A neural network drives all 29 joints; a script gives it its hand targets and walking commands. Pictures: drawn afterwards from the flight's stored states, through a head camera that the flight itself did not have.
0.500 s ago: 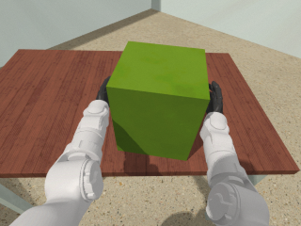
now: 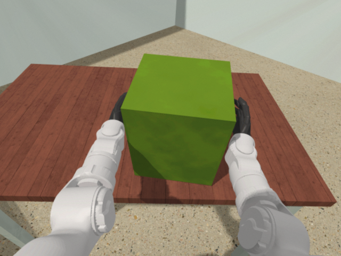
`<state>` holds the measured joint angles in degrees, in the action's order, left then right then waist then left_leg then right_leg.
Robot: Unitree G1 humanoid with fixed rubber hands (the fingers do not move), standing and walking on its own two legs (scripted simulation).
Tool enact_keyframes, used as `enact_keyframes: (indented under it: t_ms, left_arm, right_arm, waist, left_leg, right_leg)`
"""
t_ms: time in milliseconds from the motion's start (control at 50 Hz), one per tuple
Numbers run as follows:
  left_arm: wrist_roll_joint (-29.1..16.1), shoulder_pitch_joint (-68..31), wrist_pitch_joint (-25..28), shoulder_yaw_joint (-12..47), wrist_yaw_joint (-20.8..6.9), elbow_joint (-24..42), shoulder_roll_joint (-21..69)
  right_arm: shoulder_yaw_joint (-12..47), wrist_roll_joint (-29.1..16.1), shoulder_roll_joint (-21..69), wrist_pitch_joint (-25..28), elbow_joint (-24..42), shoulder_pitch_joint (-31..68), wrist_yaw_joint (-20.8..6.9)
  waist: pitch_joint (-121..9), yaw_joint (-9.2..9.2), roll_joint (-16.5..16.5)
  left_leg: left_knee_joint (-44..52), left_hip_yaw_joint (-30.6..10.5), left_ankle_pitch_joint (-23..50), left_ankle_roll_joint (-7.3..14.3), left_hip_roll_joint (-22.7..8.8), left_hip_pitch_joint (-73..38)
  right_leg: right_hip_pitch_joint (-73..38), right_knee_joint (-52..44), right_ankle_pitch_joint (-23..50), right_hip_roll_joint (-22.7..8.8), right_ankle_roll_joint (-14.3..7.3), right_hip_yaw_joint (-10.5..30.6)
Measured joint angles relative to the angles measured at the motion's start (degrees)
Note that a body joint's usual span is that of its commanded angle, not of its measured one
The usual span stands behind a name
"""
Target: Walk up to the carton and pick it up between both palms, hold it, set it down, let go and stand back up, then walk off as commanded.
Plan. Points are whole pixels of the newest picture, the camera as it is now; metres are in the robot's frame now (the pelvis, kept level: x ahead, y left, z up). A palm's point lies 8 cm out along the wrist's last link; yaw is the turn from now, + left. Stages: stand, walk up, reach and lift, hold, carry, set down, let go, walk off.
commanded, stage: reach and lift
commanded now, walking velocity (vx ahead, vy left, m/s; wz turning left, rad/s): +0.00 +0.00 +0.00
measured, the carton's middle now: (179, 122) +0.43 -0.05 +0.11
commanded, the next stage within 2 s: none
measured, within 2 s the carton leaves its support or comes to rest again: neither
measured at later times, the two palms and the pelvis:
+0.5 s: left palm (118, 124) +0.42 +0.10 +0.13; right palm (244, 137) +0.35 -0.19 +0.12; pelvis -0.03 +0.00 +0.00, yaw -1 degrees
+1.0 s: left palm (109, 107) +0.42 +0.11 +0.17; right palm (244, 101) +0.38 -0.18 +0.20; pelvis +0.00 -0.01 +0.00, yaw +0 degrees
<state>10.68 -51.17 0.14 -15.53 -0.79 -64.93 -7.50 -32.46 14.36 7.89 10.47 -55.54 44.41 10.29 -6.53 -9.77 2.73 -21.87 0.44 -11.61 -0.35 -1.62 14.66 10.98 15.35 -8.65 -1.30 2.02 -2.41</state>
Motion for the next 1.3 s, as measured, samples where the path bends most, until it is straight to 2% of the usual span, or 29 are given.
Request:
enact_keyframes:
  t_ms: [200, 340, 520, 660, 740, 820, 940, 1060, 1180, 1300]
  left_arm:
    - [0.98, -3.48, 3.33, -0.01, 1.06, -3.62, -0.68]
    - [2.24, -6.61, 4.81, -1.12, 1.62, -7.04, -0.49]
    - [-0.14, -6.93, 3.94, 0.67, 1.82, -7.98, -0.62]
    - [-4.53, -5.14, 3.02, 4.63, 1.84, -7.43, -1.54]
    - [-7.01, -3.69, 0.62, 8.26, 2.23, -5.09, -2.31]
    - [-8.3, -1.78, -3.46, 10.64, 3.1, -0.55, -2.55]
    - [-6.5, -0.56, -10.62, 7.94, 3.24, 6.79, -2.1]
    - [-3.79, 1.06, -15.96, 3.12, 1.98, 15.04, -1.25]
    - [0.3, 1.69, -20.57, -0.54, -0.37, 20.4, -0.2]
    - [0.39, 3.73, -23.68, -0.48, -0.06, 24.29, 1.21]
  right_arm:
    - [-1.04, -0.16, -2.71, 6.71, -8.11, 4.05, 0.47]
    - [-3.72, 1.1, -3.69, 9.16, -10.63, 5.39, 0.12]
    - [-3.18, 0.9, -2.78, 5.94, -6.7, 3.77, -0.15]
    - [0.72, -1.87, -2.12, 1.96, -3.1, 2.1, 0.38]
    - [5.15, -5.57, -3.1, -0.41, -2.97, 1.95, 1.21]
    - [11.29, -12.23, -5.21, -3.61, -2.82, 2.54, 1.93]
    - [17.18, -18.9, -8.3, -9.23, -3.26, 6.92, 2.27]
    - [18.68, -20.6, -8.56, -12.81, -1.28, 9.74, 2.6]
    - [17.58, -19.41, -7.31, -14.54, 0.32, 9.44, 2.87]
    - [17.69, -19.33, -6.65, -15.29, 3.43, 5.62, 2.57]
  waist:
    - [0.17, 0.3, 1.33]
    - [1.13, 2.13, 1.71]
    - [1.01, 3.35, 0.69]
    - [-2.47, 2.73, -0.31]
    - [-4.19, 1.91, -0.42]
    - [-4.56, 1.82, -0.18]
    - [-1.05, 1.96, 0.25]
    - [1.63, 0.98, 0.52]
    - [4.81, 0.03, 1.0]
    - [5.35, 0.4, 0.6]
  left_leg:
    - [0.96, 0.01, 1.78, -0.18, -0.23, 0.02]
    - [2.68, 1.27, 3.46, -0.12, -0.38, -0.27]
    - [4.51, 1.81, 5.44, 0.0, -0.25, 2.2]
    - [4.28, 1.34, 5.2, 0.01, -0.1, 4.91]
    - [3.42, 0.84, 4.04, -0.17, -0.14, 4.51]
    - [2.38, 0.81, 2.38, -0.41, -0.45, 2.0]
    - [1.03, 0.56, 0.31, -0.61, -0.85, -3.85]
    - [0.94, -0.64, 0.06, -0.64, -0.44, -7.19]
    - [1.32, -1.67, 0.7, -0.29, 0.41, -9.65]
    - [1.05, -1.41, 1.57, 0.05, 0.62, -8.46]
  right_leg:
    - [-0.01, -0.95, 1.74, 0.16, -0.36, -0.37]
    - [0.72, -1.49, 3.21, 0.21, -0.55, 0.6]
    - [3.94, -2.01, 4.59, 0.02, -0.66, 0.78]
    - [6.52, -1.49, 3.96, -0.18, -0.65, 0.12]
    - [5.72, -1.08, 2.88, -0.15, -0.7, -0.42]
    - [2.97, -0.62, 1.54, 0.13, -0.78, -0.42]
    - [-3.19, 0.04, -0.15, 0.54, -0.85, -0.5]
    - [-7.1, -0.02, -0.75, 0.25, -0.68, -1.5]
    - [-10.02, -0.4, -0.5, -0.46, -0.28, -2.38]
    - [-9.02, -0.82, 0.85, -0.63, -0.03, -1.99]
